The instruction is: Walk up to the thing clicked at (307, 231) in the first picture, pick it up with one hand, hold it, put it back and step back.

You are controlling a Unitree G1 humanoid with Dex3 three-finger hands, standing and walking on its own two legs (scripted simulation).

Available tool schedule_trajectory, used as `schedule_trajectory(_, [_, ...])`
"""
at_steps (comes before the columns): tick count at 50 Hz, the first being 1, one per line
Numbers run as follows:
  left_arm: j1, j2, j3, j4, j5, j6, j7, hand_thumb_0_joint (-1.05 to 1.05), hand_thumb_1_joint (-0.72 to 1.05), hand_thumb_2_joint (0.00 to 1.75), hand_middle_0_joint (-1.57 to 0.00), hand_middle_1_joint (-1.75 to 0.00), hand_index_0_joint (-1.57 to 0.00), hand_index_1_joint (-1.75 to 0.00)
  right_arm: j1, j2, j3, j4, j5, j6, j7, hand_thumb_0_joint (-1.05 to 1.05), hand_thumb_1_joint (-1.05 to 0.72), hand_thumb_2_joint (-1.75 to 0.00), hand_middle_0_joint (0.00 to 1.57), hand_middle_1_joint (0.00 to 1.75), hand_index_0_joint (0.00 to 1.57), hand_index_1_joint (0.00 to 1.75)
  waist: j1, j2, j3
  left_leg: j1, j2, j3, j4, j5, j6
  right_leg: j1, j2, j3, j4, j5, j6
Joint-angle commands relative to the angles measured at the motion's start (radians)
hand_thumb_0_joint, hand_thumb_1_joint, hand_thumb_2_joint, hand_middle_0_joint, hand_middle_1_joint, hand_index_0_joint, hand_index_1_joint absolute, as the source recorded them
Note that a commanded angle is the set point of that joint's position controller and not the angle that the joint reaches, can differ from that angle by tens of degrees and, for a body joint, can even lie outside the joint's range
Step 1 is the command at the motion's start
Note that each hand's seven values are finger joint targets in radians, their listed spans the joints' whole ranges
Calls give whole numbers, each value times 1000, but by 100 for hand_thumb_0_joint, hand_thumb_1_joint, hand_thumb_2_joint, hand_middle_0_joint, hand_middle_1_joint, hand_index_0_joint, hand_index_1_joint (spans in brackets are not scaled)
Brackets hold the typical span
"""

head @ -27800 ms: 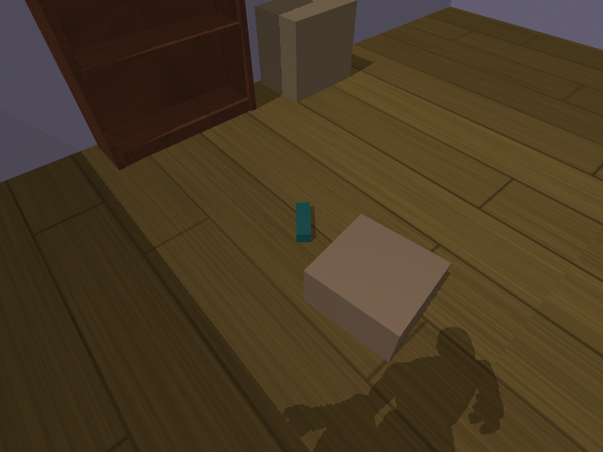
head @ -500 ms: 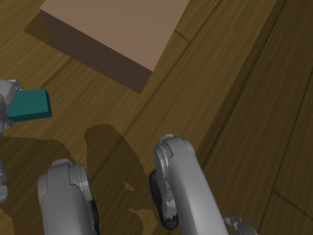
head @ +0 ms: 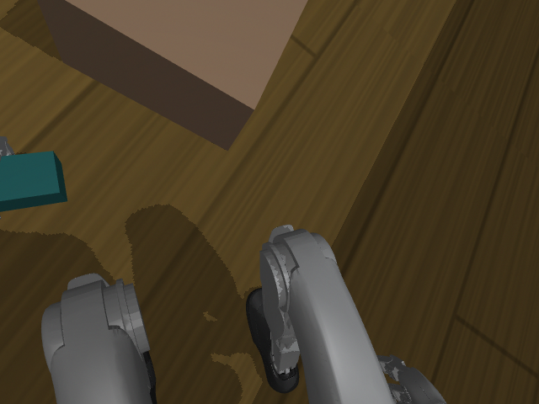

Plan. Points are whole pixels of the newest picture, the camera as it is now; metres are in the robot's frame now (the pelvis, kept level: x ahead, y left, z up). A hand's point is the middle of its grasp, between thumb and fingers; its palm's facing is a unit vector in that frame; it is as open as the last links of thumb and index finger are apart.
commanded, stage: lower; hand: left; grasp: from above
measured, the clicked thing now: out of the picture +0.46 +0.31 -0.21
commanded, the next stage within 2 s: rest in 0.08 s
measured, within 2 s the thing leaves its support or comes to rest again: rests again in 1.02 s
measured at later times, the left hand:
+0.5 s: hand out of the picture +0.46 +0.30 -0.24, palm faces -0.49 -0.09 -0.87, open 9.7 cm
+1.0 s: hand (2, 197) +0.46 +0.30 -0.27, palm faces -0.49 -0.10 -0.87, open 9.7 cm
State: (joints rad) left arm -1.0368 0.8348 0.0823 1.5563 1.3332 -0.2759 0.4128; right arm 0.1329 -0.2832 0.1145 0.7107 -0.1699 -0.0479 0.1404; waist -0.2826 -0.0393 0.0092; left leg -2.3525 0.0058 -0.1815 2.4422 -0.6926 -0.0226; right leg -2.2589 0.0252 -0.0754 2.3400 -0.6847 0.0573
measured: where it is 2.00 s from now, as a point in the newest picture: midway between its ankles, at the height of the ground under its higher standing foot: (213, 383)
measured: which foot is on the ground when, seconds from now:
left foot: down 0.00-1.00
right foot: down 0.00-1.00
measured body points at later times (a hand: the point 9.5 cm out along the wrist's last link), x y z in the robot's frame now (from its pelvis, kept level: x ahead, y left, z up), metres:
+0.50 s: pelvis +0.00 +0.00 -0.02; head +0.28 +0.09 +0.33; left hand +0.48 +0.30 -0.19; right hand +0.04 -0.27 -0.09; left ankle +0.07 +0.13 -0.29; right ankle +0.10 -0.13 -0.29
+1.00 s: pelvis +0.00 +0.01 -0.02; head +0.28 +0.11 +0.31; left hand +0.48 +0.31 -0.22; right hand +0.04 -0.26 -0.08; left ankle +0.07 +0.13 -0.29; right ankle +0.10 -0.13 -0.29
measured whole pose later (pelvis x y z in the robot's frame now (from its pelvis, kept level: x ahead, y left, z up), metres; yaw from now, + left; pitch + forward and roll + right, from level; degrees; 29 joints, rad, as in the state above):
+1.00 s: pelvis +0.00 +0.01 -0.02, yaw -4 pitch +30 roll -14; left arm -1.04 1.00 0.14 1.70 1.35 -0.27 0.57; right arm 0.09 -0.33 0.25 0.68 -0.27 -0.14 0.20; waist -0.36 -0.12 0.14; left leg -2.37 0.01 -0.26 2.55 -0.73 -0.02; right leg -2.26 0.06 -0.13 2.39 -0.68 0.07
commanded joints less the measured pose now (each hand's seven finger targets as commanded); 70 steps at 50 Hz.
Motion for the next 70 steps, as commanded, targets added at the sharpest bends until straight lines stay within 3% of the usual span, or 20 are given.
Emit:
schedule_trajectory(1, [-315,262,41,-123,8,-9,78,0,72,84,-101,-82,-104,-79,227,-266,-74,4,-15,4,-14,0,-91,-90,20,30,20,30,-21,408,-721,578,-4,108,-228,238,34,317,28,-117,-185,266,-88])
schedule_trajectory(10, [-336,304,59,-103,7,13,113,0,69,84,-98,-81,-101,-77,234,-287,-50,-1,-35,-26,-4,0,-90,-89,20,30,20,30,-53,398,-666,523,-1,104,-192,218,40,324,32,-126,-178,261,-83])
schedule_trajectory(12, [-308,303,58,-84,-2,17,114,0,69,79,-97,-79,-101,-75,220,-290,-48,-3,-34,-28,-5,0,-90,-89,20,30,20,30,-41,402,-683,532,1,100,-193,223,37,327,34,-131,-176,266,-84])
schedule_trajectory(16, [-293,296,34,-35,-10,19,107,0,65,80,-94,-79,-98,-75,221,-294,-31,4,-39,-39,2,0,-90,-89,20,30,20,30,-69,346,-630,467,6,98,-159,207,48,351,42,-127,-180,271,-76])
schedule_trajectory(17, [-302,338,53,-77,-15,14,112,0,64,78,-94,-78,-97,-74,215,-297,-27,0,-37,-38,1,0,-90,-89,20,30,20,30,-50,374,-658,473,7,97,-168,215,46,378,44,-124,-184,272,-78])
schedule_trajectory(19, [-282,351,70,-86,-7,14,119,0,67,78,-96,-78,-100,-74,216,-303,-21,-7,-44,-42,3,0,-90,-89,20,30,20,30,-44,414,-675,532,7,92,-177,261,33,377,42,-137,-166,296,-85])
schedule_trajectory(21, [-276,316,57,-48,-5,11,120,0,70,77,-98,-78,-102,-73,214,-313,-19,-12,-52,-44,6,0,-90,-89,20,30,20,30,-75,387,-619,513,7,87,-161,241,33,337,44,-147,-166,278,-87])
schedule_trajectory(22, [-279,359,83,-57,-7,6,129,0,69,77,-97,-77,-101,-73,211,-317,-20,-13,-47,-44,7,0,-90,-89,20,30,20,30,-68,405,-646,525,12,81,-168,247,33,362,46,-148,-163,287,-86])
schedule_trajectory(28, [-296,352,60,-55,3,0,155,0,69,79,-99,-75,-102,-72,196,-325,3,-10,-64,-56,13,0,-90,-90,20,30,20,30,-82,426,-596,513,12,76,-156,230,31,339,49,-159,-161,280,-86])
schedule_trajectory(31, [-275,390,90,-26,16,4,175,0,69,81,-99,-77,-102,-74,201,-336,2,-11,-75,-59,16,0,-90,-90,20,30,20,30,-87,431,-608,523,18,70,-152,243,30,355,52,-162,-153,295,-83])
schedule_trajectory(36, [-282,368,63,-19,14,12,179,0,70,82,-100,-78,-102,-75,181,-338,16,-15,-87,-76,28,0,-90,-90,20,30,20,30,-103,453,-597,546,22,64,-143,260,29,355,56,-169,-142,318,-79])
schedule_trajectory(42, [-260,397,85,17,12,8,189,0,69,78,-98,-76,-101,-73,176,-356,23,-17,-95,-77,33,0,-90,-90,20,30,20,30,-108,442,-542,507,21,52,-153,223,25,340,57,-182,-145,280,-84])
schedule_trajectory(45, [-297,372,43,7,10,3,181,0,68,79,-96,-79,-100,-75,162,-363,34,-31,-99,-93,44,0,-90,-90,20,30,20,30,-133,466,-537,533,24,46,-143,221,25,328,58,-187,-137,288,-80])
schedule_trajectory(46, [-276,430,87,0,3,1,191,0,66,79,-96,-77,-99,-74,171,-355,37,-15,-95,-89,43,0,-90,-90,20,30,20,30,-109,462,-582,540,28,41,-151,228,26,369,61,-184,-138,295,-79])
schedule_trajectory(48, [-246,421,78,32,10,1,199,0,65,78,-96,-75,-98,-72,164,-352,40,-11,-94,-87,43,0,-90,-90,20,30,20,30,-105,457,-577,522,28,45,-145,238,26,372,63,-181,-136,305,-79])
schedule_trajectory(50, [-256,377,56,62,12,-1,199,0,65,78,-95,-77,-98,-73,164,-365,44,-22,-104,-91,48,0,-90,-90,20,30,20,30,-138,430,-508,504,26,39,-137,228,24,326,60,-196,-129,291,-81])
schedule_trajectory(55, [-263,440,78,43,20,-5,216,0,67,78,-98,-74,-100,-71,162,-378,57,-27,-103,-106,53,0,-90,-90,20,30,20,30,-131,439,-508,512,27,40,-135,229,29,351,63,-191,-137,298,-76])
schedule_trajectory(63, [-265,416,52,85,5,6,230,0,62,76,-94,-73,-97,-71,144,-374,72,-30,-108,-123,64,0,-91,-90,20,30,20,30,-145,443,-499,494,34,31,-133,201,29,352,69,-197,-134,286,-72])
schedule_trajectory(66, [-271,454,65,64,5,10,236,0,59,76,-92,-72,-94,-70,147,-382,75,-29,-104,-128,64,0,-90,-90,20,30,20,30,-133,446,-514,498,36,26,-140,215,28,367,71,-197,-138,295,-74])
schedule_trajectory(70, [-263,418,38,103,-3,11,227,0,59,75,-92,-72,-94,-70,142,-379,87,-34,-100,-138,69,0,-91,-90,20,30,20,30,-155,407,-462,465,33,26,-122,196,33,348,70,-199,-136,282,-70])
